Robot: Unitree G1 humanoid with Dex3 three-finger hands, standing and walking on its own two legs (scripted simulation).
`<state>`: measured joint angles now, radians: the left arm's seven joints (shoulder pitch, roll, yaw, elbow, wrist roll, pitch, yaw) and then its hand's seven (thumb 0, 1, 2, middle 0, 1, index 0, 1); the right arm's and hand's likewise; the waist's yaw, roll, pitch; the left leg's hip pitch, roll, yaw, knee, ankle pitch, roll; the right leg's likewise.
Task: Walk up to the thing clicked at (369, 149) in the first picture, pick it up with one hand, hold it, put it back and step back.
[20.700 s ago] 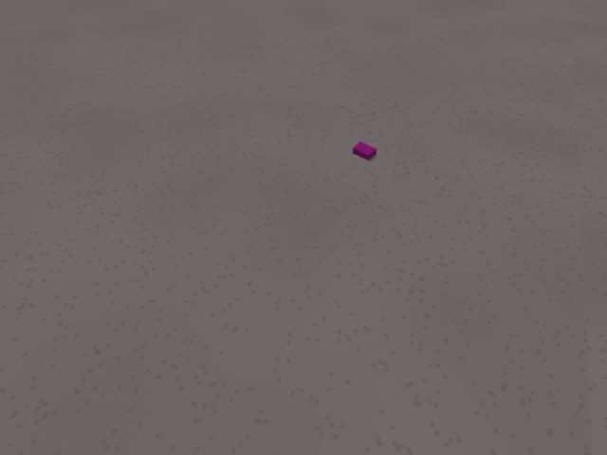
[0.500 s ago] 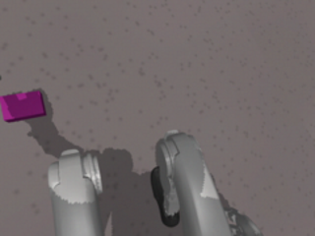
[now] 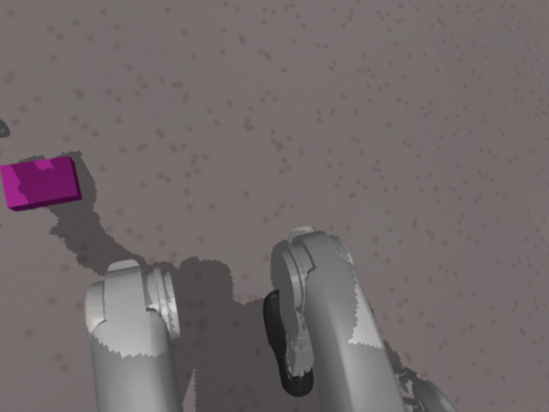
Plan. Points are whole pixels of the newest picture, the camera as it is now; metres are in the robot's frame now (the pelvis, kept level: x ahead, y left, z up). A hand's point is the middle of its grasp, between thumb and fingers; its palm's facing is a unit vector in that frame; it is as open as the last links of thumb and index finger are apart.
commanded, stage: approach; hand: left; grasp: from above
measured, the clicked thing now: (43, 183) +0.48 +0.30 -0.30
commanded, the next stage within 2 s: close in in 0.60 s
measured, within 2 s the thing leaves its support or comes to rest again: neither
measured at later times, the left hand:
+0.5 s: hand (26, 158) +0.48 +0.29 -0.18, palm faces -0.44 -0.08 -0.90, open 13.9 cm
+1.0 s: hand (27, 173) +0.47 +0.30 -0.21, palm faces -0.44 -0.10 -0.89, open 14.1 cm
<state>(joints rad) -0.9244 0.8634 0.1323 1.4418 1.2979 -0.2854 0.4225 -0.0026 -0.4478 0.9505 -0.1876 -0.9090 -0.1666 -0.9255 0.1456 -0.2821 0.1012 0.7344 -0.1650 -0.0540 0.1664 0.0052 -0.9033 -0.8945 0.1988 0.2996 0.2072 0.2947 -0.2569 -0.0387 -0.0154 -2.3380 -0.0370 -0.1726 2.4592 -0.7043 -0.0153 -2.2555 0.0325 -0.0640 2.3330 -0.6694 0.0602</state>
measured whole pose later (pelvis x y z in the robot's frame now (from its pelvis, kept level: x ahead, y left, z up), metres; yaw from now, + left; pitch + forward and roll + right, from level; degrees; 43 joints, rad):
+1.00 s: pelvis +0.00 +0.00 +0.00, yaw -2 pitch +32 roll -13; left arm -1.06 0.87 0.09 1.61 1.37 -0.26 0.49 0.00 -0.53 1.01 -0.10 -0.98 -0.09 -0.99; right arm 0.12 -0.31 0.16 0.66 -0.19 -0.07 0.18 0.00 -0.90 -0.89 0.20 0.30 0.21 0.29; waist -0.34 -0.07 0.02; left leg -2.35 -0.04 -0.19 2.48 -0.70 -0.01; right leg -2.25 0.03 -0.09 2.33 -0.66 0.04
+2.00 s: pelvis -0.01 +0.01 -0.02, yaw -6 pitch +27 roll -16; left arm -1.08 1.03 0.10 1.79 1.33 -0.24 0.66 0.00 -0.52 1.01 -0.10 -0.97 -0.07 -0.98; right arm 0.09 -0.34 0.30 0.65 -0.27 -0.23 0.26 0.00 -0.90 -0.90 0.20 0.30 0.21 0.29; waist -0.40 -0.15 0.16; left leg -2.34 -0.02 -0.26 2.57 -0.72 0.01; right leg -2.23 0.07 -0.14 2.35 -0.64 0.07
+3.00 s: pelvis -0.01 +0.01 -0.01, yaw -7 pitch +26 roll -17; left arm -1.06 1.08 0.09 1.77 1.28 -0.25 0.65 0.00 -0.01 0.59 -0.44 -0.73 -0.46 -0.70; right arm 0.10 -0.36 0.35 0.62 -0.27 -0.25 0.26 0.00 -0.90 -0.90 0.20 0.30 0.20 0.29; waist -0.40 -0.17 0.21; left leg -2.31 -0.01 -0.29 2.55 -0.72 0.00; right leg -2.19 0.07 -0.16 2.32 -0.62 0.08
